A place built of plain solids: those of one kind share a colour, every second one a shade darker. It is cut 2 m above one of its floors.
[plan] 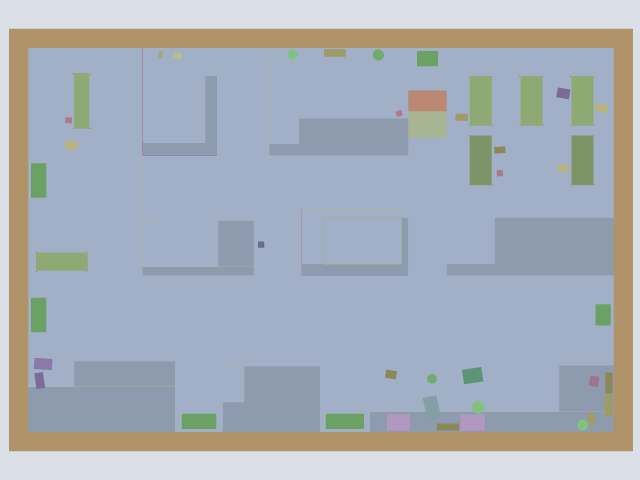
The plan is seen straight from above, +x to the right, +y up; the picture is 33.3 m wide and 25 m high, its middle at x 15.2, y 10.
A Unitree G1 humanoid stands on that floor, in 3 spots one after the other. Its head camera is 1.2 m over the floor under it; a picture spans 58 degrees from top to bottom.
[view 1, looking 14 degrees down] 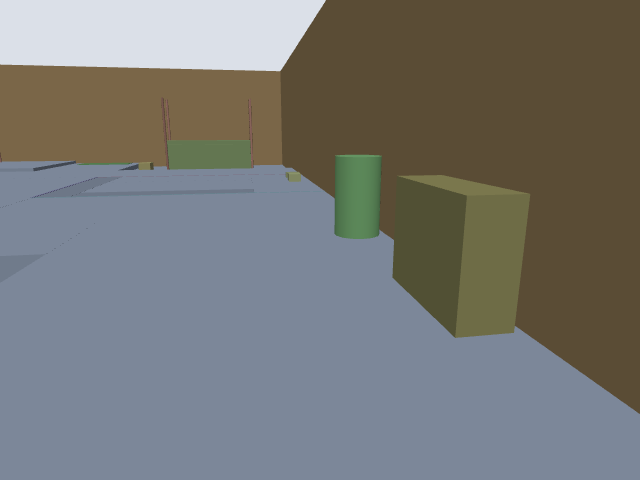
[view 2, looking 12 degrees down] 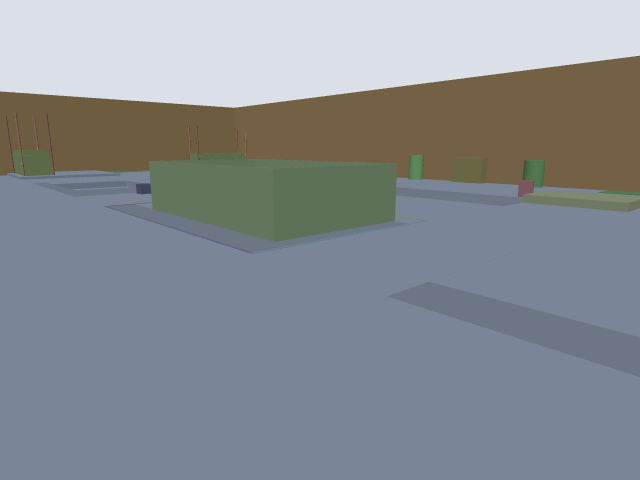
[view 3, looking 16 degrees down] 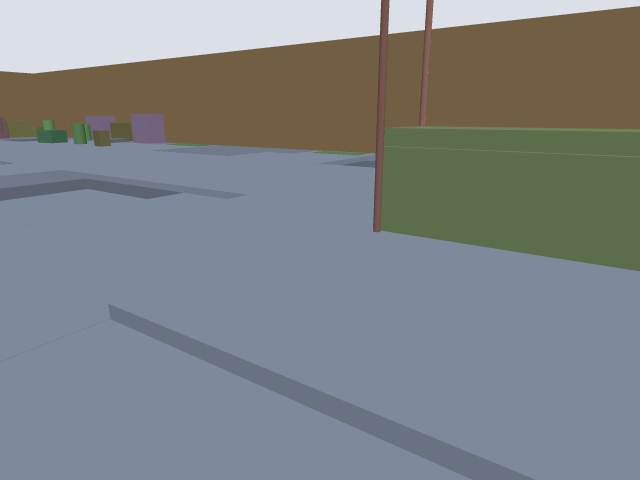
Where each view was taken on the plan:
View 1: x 18.74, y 18.33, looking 170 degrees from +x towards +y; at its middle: floor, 4.96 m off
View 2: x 23.96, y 5.46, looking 138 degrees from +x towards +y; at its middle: low_stripE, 5.74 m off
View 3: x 1.22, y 13.14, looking -56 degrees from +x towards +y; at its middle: floor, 3.99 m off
